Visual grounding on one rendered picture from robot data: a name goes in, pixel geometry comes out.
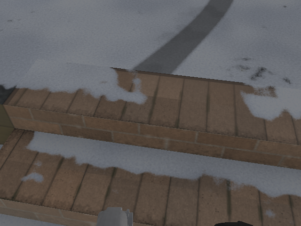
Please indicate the stairs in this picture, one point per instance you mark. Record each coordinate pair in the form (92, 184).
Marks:
(62, 169)

